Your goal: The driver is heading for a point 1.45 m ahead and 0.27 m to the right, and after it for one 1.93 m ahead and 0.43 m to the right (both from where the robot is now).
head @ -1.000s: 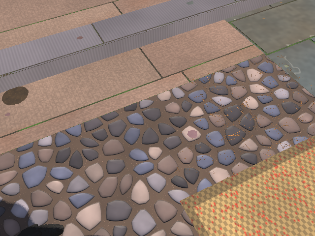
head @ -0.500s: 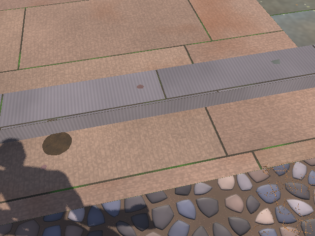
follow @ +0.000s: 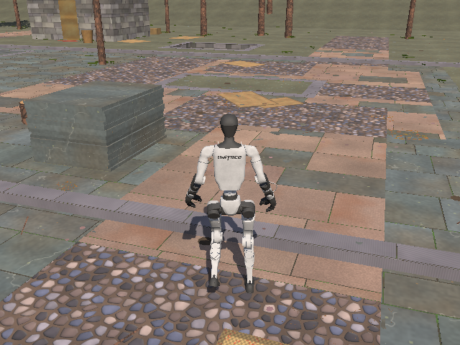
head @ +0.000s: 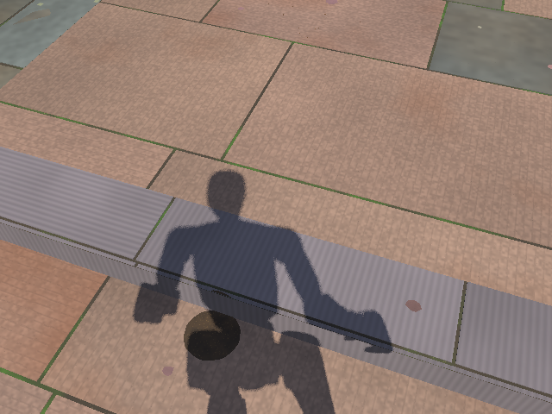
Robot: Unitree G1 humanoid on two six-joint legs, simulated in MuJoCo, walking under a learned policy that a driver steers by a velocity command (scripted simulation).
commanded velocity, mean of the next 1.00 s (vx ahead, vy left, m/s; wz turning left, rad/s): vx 1.00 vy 0.00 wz -0.28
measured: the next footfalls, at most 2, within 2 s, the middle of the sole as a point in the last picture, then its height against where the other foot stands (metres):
left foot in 0.32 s outside the picture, level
right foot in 0.78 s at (301, 256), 0.10 m higher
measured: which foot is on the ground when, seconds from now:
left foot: up 0.00-0.30, down 0.32-0.78, up 0.80-1.00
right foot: down 0.00-0.34, up 0.36-0.76, down 0.78-1.00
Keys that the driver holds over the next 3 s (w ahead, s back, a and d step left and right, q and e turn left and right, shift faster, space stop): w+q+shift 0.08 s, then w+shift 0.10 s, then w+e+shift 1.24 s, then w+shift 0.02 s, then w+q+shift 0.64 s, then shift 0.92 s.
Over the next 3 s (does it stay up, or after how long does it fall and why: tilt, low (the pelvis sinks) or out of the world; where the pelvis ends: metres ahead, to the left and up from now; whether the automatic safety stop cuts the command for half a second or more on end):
stays up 2.10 -0.74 0.10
